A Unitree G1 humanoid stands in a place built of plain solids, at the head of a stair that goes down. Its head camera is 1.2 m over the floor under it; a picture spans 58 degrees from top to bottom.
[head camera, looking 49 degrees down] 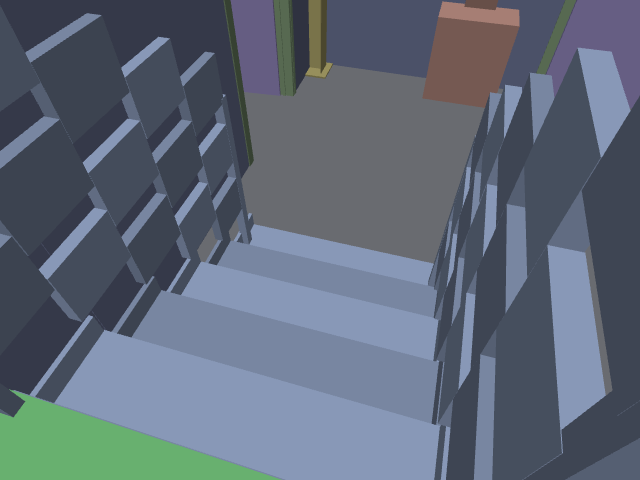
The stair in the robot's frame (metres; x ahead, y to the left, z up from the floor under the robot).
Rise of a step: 0.17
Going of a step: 0.30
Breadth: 1.22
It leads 16 degrees to the right of straight ahead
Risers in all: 6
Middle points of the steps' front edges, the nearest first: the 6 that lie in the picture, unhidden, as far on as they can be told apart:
0.32 0.28 0.00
0.60 0.20 -0.17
0.89 0.11 -0.34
1.18 0.03 -0.51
1.47 -0.05 -0.68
1.76 -0.14 -0.85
